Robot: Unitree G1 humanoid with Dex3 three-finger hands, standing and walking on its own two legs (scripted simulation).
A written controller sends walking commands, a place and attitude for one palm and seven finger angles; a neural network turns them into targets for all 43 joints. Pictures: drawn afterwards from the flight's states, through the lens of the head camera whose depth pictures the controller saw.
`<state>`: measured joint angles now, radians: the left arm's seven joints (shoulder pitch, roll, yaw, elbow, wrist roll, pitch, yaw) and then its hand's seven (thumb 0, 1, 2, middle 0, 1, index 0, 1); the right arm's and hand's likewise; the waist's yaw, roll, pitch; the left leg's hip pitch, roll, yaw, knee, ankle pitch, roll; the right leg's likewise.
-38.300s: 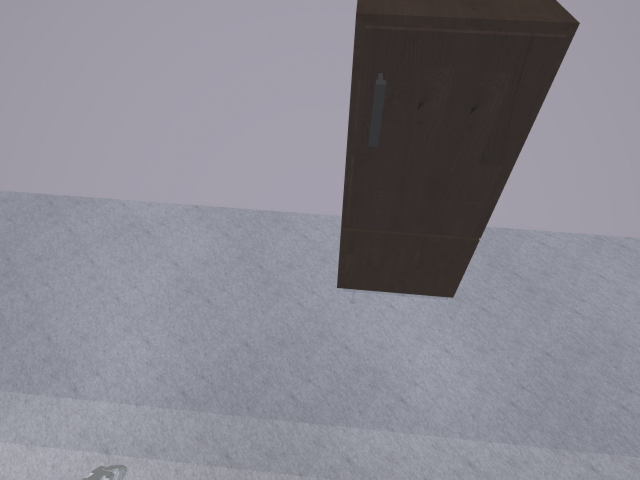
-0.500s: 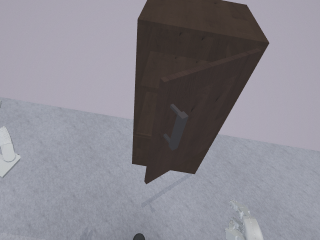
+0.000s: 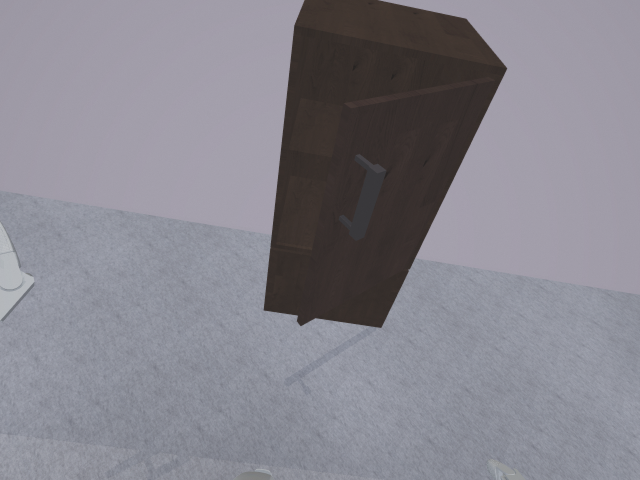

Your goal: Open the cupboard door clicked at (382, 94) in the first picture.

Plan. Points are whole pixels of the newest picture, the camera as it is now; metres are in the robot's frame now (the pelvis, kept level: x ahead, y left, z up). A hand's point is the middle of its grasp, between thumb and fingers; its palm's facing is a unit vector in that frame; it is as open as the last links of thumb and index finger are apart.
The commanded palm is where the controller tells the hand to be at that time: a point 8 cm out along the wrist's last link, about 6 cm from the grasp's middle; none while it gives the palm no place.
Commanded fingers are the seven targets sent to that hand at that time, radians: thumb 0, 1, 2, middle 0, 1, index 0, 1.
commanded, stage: stop stepping back and stand still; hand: left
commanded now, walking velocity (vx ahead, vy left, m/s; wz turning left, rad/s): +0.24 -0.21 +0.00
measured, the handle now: (358, 198) +0.59 -0.02 +0.05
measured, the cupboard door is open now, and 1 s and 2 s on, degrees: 41 41 41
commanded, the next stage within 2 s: let the arm hang, fingers relaxed in 1.36 s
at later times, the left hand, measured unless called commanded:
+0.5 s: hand out of the picture +0.07 +0.32 +0.20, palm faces +0.45 -0.81 -0.37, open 7.5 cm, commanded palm +0.01 +0.36 +0.21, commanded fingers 0.00 0.90 0.90 -0.20 -0.30 -0.20 -0.30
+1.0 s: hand out of the picture +0.08 +0.28 +0.21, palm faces +0.39 -0.79 -0.48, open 7.4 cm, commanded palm +0.02 +0.33 +0.21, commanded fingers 0.00 0.90 0.90 -0.20 -0.30 -0.20 -0.30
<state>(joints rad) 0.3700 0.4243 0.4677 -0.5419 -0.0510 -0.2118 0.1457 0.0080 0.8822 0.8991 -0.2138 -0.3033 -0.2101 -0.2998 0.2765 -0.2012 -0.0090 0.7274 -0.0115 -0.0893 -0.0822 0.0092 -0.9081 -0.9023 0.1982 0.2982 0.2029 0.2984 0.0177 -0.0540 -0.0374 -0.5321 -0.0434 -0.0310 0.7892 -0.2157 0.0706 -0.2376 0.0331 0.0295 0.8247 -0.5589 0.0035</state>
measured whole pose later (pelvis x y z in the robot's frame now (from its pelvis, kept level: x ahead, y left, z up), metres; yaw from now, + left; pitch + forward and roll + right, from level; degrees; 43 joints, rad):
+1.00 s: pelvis -0.12 +0.03 +0.03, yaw -1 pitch -2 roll +0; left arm 0.57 0.41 0.41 -0.50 -0.04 -0.22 0.16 0.01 0.88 0.90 -0.22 -0.30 -0.21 -0.30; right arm 0.21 -0.24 -0.02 0.65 0.00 -0.08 -0.08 0.01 -0.91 -0.90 0.20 0.30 0.20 0.30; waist -0.02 0.03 0.03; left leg -0.29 0.03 0.03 0.60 -0.28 0.01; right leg -0.23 0.03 -0.12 0.57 -0.31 -0.07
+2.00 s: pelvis -0.11 +0.06 +0.04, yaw +0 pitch -1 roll +0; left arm 0.33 0.18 0.01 1.14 0.00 0.01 0.02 -0.01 0.95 0.90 -0.20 -0.30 -0.20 -0.30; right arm 0.32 -0.15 0.02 1.13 -0.02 0.04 -0.03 0.00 -0.91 -0.90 0.20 0.30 0.20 0.30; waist -0.01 0.01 0.07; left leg -0.22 -0.02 0.04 0.44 -0.20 0.04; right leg -0.16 -0.01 -0.11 0.43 -0.25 -0.03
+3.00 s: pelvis -0.09 +0.09 +0.04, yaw -2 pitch -1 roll +0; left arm 0.30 0.13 0.01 1.16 0.01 -0.01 0.03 0.00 0.91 0.90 -0.20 -0.30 -0.20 -0.30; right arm 0.29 -0.13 0.02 1.16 -0.02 -0.01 -0.04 0.00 -0.91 -0.90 0.20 0.30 0.20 0.30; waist -0.01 0.00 0.05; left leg -0.16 -0.06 0.08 0.39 -0.22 0.08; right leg -0.13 -0.05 -0.07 0.42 -0.27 0.02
